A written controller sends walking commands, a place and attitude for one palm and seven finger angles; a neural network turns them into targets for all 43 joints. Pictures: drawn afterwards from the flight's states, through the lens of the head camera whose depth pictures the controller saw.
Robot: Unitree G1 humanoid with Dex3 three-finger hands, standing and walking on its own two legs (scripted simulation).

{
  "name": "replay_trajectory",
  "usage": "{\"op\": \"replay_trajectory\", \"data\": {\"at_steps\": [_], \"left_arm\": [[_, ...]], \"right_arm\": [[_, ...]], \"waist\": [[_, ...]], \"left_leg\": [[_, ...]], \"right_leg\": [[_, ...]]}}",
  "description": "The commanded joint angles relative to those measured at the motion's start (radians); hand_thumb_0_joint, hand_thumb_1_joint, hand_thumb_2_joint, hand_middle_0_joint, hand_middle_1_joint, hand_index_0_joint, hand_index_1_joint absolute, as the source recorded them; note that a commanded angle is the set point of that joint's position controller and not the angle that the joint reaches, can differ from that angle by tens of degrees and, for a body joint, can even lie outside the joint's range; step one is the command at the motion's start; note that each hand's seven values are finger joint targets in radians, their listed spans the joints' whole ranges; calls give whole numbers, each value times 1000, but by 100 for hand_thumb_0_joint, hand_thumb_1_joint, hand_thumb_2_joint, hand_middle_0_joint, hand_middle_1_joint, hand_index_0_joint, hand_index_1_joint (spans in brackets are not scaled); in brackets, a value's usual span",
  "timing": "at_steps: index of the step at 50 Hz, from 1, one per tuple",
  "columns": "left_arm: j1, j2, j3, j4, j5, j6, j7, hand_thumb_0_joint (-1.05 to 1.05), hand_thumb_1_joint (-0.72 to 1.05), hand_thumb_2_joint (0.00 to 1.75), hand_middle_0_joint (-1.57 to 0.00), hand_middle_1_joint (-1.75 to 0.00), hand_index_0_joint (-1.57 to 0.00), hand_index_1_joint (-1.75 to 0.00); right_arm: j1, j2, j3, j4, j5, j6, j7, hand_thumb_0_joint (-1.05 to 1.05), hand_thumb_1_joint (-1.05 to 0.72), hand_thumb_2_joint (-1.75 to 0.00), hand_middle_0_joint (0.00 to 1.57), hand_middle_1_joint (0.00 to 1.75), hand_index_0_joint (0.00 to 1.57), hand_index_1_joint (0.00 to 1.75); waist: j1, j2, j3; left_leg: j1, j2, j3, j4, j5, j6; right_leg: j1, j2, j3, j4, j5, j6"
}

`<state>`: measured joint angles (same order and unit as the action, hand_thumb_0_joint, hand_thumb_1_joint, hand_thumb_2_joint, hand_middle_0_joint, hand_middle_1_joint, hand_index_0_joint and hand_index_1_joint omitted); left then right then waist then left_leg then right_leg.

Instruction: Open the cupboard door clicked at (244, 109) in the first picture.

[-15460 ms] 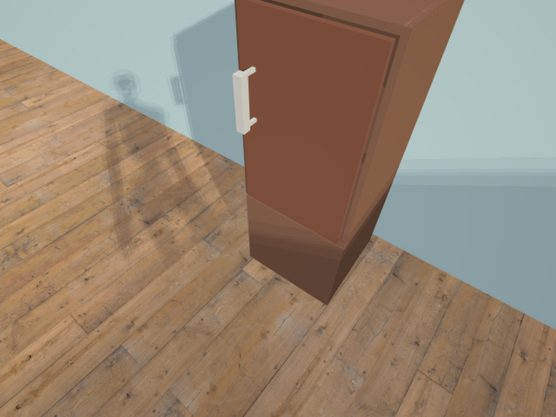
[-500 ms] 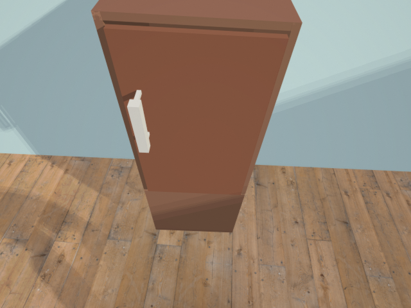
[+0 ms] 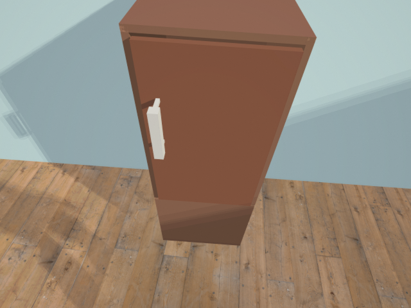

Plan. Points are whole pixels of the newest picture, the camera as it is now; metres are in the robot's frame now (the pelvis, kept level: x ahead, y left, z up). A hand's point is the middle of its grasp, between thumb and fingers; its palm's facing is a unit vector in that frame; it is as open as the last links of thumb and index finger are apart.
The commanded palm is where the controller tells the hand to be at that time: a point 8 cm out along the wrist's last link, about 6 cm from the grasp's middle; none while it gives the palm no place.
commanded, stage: come to a stop and stand still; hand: left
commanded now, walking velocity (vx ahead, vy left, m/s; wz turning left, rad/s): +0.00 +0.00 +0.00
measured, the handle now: (158, 129) +0.51 +0.15 +0.05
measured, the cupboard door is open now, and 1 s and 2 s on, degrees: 0 0 0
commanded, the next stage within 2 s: look again from close up in 0.68 s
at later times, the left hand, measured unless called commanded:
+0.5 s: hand out of the picture +0.01 +0.25 -0.14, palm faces +0.00 -0.94 -0.35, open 7.4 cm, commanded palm none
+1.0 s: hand out of the picture +0.03 +0.22 -0.15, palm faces -0.03 -0.96 -0.28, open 7.4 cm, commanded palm none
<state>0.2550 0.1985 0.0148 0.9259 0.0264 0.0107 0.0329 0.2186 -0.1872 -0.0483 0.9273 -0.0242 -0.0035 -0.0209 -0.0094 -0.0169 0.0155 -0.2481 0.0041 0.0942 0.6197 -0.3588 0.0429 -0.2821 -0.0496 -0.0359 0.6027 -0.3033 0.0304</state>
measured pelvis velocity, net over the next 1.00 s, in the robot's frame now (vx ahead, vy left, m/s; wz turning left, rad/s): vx -0.03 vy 0.00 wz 0.01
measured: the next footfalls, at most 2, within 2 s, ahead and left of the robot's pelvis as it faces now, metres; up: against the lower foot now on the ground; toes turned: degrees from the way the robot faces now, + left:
none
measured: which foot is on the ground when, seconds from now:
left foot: down 0.00-1.00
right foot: down 0.00-1.00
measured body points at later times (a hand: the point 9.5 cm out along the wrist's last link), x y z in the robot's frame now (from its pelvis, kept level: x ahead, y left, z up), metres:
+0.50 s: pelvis -0.04 +0.00 +0.01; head -0.05 +0.00 +0.46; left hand +0.01 +0.30 -0.12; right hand +0.04 -0.30 -0.11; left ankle -0.01 +0.09 -0.73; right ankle +0.01 -0.14 -0.73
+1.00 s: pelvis -0.03 +0.00 +0.02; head -0.03 +0.01 +0.47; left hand +0.03 +0.27 -0.13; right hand +0.03 -0.28 -0.12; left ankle -0.01 +0.09 -0.73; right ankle +0.01 -0.14 -0.73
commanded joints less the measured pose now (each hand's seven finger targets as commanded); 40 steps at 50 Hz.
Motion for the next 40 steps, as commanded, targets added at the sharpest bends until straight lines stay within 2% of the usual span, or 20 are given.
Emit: {"op": "replay_trajectory", "data": {"at_steps": [1,2,6,8,11,14,15,21,22,27,40], "left_arm": [[11,155,37,-96,-4,-19,9,0,90,90,-20,-30,-20,-30],[5,167,36,-96,-3,-19,7,0,90,90,-20,-30,-20,-30],[-21,210,38,-83,-4,-23,-3,0,90,90,-20,-30,-20,-30],[-38,232,37,-78,-3,-28,-6,0,90,90,-20,-30,-20,-30],[-55,259,36,-59,-3,-31,-11,0,90,90,-20,-30,-20,-30],[-59,278,35,-38,-2,-35,-14,0,90,90,-20,-30,-20,-30],[-59,283,35,-32,-2,-36,-15,0,90,90,-20,-30,-20,-30],[-67,307,27,11,-5,-41,-18,0,90,90,-20,-30,-20,-30],[-66,309,26,17,-5,-43,-17,0,90,90,-20,-30,-20,-30],[-74,316,18,49,-8,-44,-15,0,90,90,-20,-30,-20,-30],[-82,285,7,99,-10,-43,-9,0,90,90,-20,-30,-20,-30]], "right_arm": [[6,-188,-41,-85,2,-26,-10,0,-90,-90,20,30,20,30],[-10,-201,-39,-89,3,-28,-8,0,-90,-90,20,30,20,30],[-66,-236,-37,-90,3,-25,3,0,-90,-90,20,30,20,30],[-76,-253,-35,-84,4,-26,8,0,-90,-90,20,30,20,30],[-92,-289,-34,-69,4,-27,14,0,-90,-90,20,30,20,30],[-98,-309,-32,-51,6,-28,19,0,-90,-90,20,30,20,30],[-100,-314,-30,-46,6,-27,20,0,-90,-90,20,30,20,30],[-87,-330,-21,5,8,-27,25,0,-90,-90,20,30,20,30],[-81,-327,-19,12,9,-27,25,0,-90,-90,20,30,20,30],[-70,-330,-10,57,13,-29,26,0,-90,-90,20,30,20,30],[-67,-300,2,130,15,-30,22,0,-90,-90,20,30,20,30]], "waist": [[0,51,-45],[5,80,-34],[7,47,23],[5,39,11],[6,42,33],[9,40,28],[9,20,24],[6,7,17],[4,1,1],[4,8,6],[6,16,-4]], "left_leg": [[19,132,-137,-129,469,21],[7,131,-136,-147,448,24],[-44,118,-148,-223,143,19],[-34,116,-156,-250,82,17],[-50,119,-176,-311,-34,13],[-53,125,-186,-346,-75,12],[-49,123,-188,-349,-82,10],[-29,117,-182,-354,-63,3],[-12,116,-180,-349,-40,3],[-6,116,-171,-351,8,-4],[29,119,-154,-353,111,-16]], "right_leg": [[31,-22,41,-36,270,-66],[46,-20,39,-51,242,-63],[39,-33,70,-125,126,-62],[45,-39,80,-149,106,-63],[45,-45,79,-184,53,-60],[63,-53,75,-204,44,-56],[63,-56,78,-213,32,-55],[59,-77,98,-264,-7,-55],[65,-81,100,-268,0,-57],[81,-91,103,-284,28,-55],[123,-95,93,-296,112,-47]]}}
